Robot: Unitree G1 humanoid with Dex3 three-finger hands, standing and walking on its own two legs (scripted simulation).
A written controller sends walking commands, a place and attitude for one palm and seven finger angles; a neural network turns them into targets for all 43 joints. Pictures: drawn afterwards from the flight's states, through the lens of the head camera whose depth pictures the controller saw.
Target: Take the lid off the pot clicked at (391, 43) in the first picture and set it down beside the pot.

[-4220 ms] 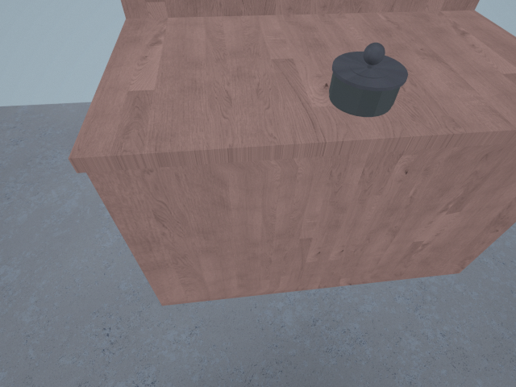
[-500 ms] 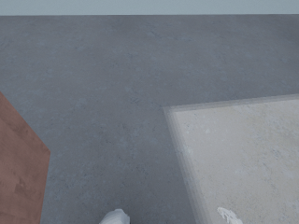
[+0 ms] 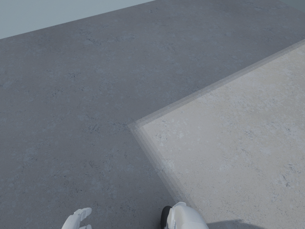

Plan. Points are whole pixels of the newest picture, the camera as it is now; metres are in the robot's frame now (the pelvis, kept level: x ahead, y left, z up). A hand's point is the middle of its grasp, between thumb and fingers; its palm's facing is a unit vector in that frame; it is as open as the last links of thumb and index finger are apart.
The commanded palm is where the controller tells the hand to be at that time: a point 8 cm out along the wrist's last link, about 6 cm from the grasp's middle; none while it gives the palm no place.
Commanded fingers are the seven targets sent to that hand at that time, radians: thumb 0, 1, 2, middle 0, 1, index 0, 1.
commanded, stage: turn to face it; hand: left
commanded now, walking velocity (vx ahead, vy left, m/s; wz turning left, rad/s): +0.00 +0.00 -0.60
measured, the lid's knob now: out of the picture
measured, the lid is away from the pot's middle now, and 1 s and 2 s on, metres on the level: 0.00 0.00 0.00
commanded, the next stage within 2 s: none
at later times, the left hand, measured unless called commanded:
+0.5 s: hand (97, 201) +0.21 +0.17 -0.16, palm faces +0.12 -0.97 -0.19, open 7.3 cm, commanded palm none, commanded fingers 0.00 0.90 0.90 -0.20 -0.30 -0.20 -0.30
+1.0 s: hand (79, 212) +0.18 +0.22 -0.14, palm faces +0.37 -0.88 -0.29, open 7.4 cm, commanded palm none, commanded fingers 0.00 0.90 0.90 -0.20 -0.30 -0.20 -0.30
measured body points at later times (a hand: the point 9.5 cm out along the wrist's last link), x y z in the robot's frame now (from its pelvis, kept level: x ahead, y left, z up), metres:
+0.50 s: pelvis +0.13 -0.01 +0.00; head +0.14 -0.01 +0.45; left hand +0.20 +0.22 -0.14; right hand +0.18 -0.24 -0.15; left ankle +0.13 +0.11 -0.69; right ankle +0.15 -0.07 -0.73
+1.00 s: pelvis +0.15 -0.03 +0.00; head +0.19 -0.02 +0.45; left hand +0.16 +0.26 -0.12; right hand +0.29 -0.25 -0.14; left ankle +0.12 +0.11 -0.73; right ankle +0.20 -0.15 -0.72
